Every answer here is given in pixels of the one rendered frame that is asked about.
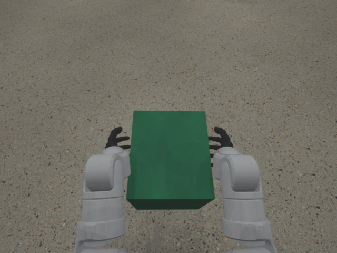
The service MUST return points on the right robot hand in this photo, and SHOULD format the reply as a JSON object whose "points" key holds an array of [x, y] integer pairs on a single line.
{"points": [[224, 140]]}

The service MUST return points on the left robot hand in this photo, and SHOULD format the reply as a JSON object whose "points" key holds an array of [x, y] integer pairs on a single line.
{"points": [[112, 140]]}

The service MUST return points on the right robot forearm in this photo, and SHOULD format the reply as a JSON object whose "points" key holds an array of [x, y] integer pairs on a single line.
{"points": [[244, 216]]}

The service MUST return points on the carton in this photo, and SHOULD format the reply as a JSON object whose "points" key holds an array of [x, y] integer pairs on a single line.
{"points": [[170, 161]]}

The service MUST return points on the left robot forearm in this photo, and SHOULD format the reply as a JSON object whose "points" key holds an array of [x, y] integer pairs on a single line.
{"points": [[102, 209]]}

